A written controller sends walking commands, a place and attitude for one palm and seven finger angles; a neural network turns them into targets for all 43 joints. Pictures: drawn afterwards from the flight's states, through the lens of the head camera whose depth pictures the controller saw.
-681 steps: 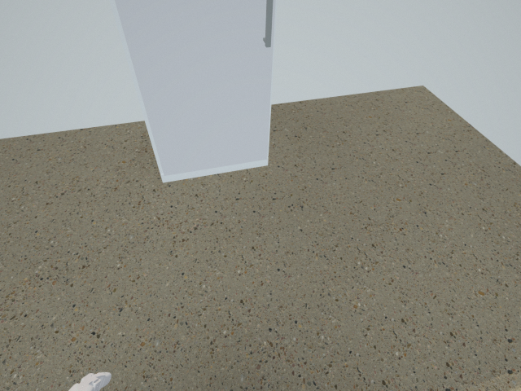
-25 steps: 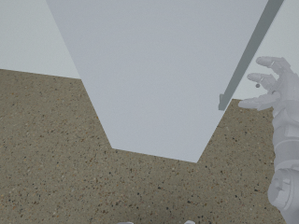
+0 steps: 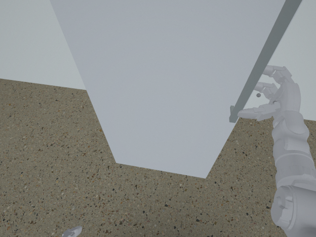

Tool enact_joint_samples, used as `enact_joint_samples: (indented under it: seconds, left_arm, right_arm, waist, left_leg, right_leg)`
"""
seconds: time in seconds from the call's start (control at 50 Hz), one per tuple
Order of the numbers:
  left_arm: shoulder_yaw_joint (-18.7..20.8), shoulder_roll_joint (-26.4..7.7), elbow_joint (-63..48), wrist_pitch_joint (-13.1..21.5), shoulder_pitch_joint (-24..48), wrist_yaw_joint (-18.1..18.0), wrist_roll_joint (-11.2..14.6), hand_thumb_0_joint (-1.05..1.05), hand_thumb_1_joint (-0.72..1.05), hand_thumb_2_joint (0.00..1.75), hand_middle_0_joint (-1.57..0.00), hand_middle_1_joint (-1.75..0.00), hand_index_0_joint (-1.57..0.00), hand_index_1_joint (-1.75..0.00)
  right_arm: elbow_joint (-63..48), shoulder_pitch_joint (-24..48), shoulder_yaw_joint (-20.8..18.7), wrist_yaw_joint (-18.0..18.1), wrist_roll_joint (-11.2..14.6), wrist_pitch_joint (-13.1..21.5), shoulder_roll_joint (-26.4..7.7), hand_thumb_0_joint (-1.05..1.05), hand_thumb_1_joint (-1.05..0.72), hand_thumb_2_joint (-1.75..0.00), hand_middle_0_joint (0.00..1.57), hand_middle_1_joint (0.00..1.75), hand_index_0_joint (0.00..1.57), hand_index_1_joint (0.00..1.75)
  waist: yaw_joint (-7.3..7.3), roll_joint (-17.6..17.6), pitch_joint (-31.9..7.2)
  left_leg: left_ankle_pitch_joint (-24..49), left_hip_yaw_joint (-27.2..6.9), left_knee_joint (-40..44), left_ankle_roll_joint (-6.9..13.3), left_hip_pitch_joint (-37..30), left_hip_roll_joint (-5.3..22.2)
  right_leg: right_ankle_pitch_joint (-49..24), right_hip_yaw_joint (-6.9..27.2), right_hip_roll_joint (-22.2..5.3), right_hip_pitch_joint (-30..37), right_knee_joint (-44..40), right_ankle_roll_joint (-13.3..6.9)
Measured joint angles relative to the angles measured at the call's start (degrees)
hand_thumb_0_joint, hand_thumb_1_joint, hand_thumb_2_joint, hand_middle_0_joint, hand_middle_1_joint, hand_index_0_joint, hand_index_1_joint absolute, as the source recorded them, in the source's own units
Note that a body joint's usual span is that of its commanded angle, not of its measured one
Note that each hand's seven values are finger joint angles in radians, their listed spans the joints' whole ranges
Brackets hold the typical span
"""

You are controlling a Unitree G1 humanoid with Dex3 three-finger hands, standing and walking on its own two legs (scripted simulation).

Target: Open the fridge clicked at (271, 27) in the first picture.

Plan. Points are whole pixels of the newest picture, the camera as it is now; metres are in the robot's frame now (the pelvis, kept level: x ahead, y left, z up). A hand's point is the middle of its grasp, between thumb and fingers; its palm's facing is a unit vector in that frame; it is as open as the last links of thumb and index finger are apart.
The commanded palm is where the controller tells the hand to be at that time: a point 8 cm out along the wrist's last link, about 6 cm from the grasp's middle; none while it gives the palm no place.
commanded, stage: feel for the door with the fingertips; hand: right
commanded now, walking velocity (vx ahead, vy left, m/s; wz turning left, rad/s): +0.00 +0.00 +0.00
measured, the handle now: (254, 69) +0.51 -0.16 +0.17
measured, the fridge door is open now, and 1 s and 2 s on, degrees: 0 0 0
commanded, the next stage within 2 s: slide the fingers in behind the handle in 0.26 s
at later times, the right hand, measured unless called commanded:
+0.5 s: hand (264, 94) +0.47 -0.19 +0.13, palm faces +0.05 +1.00 +0.00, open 13.6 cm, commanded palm +0.44 -0.23 +0.13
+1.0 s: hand (254, 95) +0.46 -0.17 +0.13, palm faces +0.04 +1.00 +0.01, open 14.0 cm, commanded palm +0.43 -0.22 +0.13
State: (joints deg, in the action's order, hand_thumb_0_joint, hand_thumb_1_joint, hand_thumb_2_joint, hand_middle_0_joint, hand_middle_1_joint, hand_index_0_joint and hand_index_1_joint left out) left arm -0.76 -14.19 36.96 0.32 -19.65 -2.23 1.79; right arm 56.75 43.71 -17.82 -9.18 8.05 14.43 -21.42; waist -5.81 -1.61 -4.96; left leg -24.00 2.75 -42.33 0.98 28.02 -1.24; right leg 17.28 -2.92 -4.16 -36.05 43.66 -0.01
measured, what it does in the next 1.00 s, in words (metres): stands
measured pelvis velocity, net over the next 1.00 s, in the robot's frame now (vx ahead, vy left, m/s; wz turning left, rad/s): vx -0.01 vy -0.01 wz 0.00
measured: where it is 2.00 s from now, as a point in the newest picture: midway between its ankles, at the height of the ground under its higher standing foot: outside the picture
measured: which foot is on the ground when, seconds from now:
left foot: down 0.00-1.00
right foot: down 0.00-1.00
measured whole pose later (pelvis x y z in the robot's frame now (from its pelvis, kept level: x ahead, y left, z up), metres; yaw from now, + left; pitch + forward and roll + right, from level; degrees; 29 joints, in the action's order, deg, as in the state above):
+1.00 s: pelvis -0.01 -0.01 +0.00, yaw +0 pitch +10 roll +2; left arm -0.7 -14.2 37.8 0.9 -21.1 -1.8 1.6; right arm 59.0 46.0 -16.3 -7.6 7.8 15.3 -20.4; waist -6.1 -1.7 -4.7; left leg -23.8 2.7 -43.1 0.5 29.5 -1.1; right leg 17.3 -2.8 -4.0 -37.8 44.8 -0.5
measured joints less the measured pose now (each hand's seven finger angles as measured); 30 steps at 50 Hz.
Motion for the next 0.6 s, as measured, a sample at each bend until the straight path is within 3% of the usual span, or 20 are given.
enact_joint_samples:
  seconds: [0.18, 0.34, 0.6]
  left_arm:
    - [-0.2, -0.8, 0.4, -0.7, -0.8, -0.4, 0.4, 0.00, 0.90, 0.90, -0.20, -0.30, -0.20, -0.30]
    - [0.3, -1.4, 2.2, -0.5, -2.1, -0.6, 0.1, 0.00, 0.90, 0.90, -0.20, -0.30, -0.20, -0.30]
    - [0.4, -0.9, 2.9, 0.0, -3.7, -0.1, -0.2, 0.00, 0.90, 0.90, -0.20, -0.30, -0.20, -0.30]
  right_arm:
    - [3.8, 2.4, 0.4, -2.0, 0.9, -0.7, -2.4, -0.01, 0.50, -0.30, 0.30, 1.20, 0.30, 1.20]
    - [6.2, 5.3, 0.4, -2.4, 0.7, 1.0, -3.4, -0.01, 0.50, -0.30, 0.33, 1.23, 0.33, 1.23]
    - [6.6, 5.7, 1.1, -0.8, 0.9, 1.2, -3.3, -0.01, 0.50, -0.30, 0.33, 1.24, 0.33, 1.23]
  waist:
    - [0.00, -0.1, 0.3]
    - [-0.45, 0.2, 0.8]
    - [-0.89, -0.2, 0.4]
  left_leg:
    - [0.2, 0.8, 0.2, 0.2, 0.1, -0.1]
    - [0.3, 1.4, -0.5, 0.3, 2.0, -0.1]
    - [0.6, 1.2, -0.8, -0.1, 2.9, 0.0]
  right_leg:
    - [-0.5, 0.8, 0.1, -0.5, -0.2, 0.2]
    - [-0.7, 1.4, 0.1, -2.6, 0.6, 0.2]
    - [-0.7, 1.3, 0.1, -3.7, 1.4, -0.2]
